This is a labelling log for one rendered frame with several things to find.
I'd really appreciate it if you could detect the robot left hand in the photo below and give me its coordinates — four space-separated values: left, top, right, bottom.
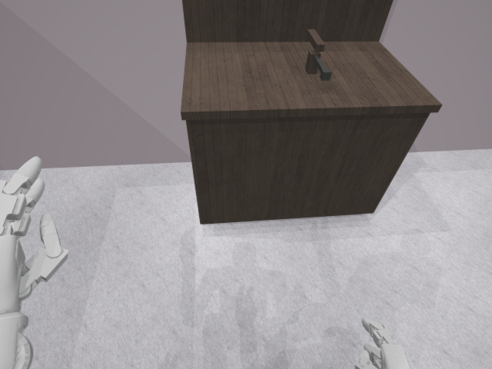
0 156 68 314

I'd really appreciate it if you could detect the robot right hand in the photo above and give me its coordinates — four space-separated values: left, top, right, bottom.
355 317 411 369

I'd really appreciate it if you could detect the left robot forearm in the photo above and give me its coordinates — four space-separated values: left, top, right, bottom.
0 312 33 369

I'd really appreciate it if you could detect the tap lever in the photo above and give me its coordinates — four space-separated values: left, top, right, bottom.
313 55 332 81

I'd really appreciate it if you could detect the counter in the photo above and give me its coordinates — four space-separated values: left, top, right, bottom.
181 0 442 224

